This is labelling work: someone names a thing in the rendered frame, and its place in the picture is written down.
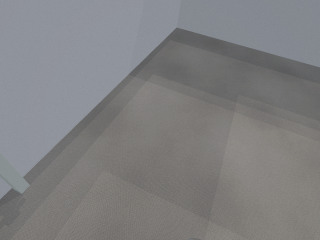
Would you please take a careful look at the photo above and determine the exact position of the panel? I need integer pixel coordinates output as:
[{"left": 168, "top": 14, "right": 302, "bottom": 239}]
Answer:
[{"left": 0, "top": 153, "right": 30, "bottom": 194}]

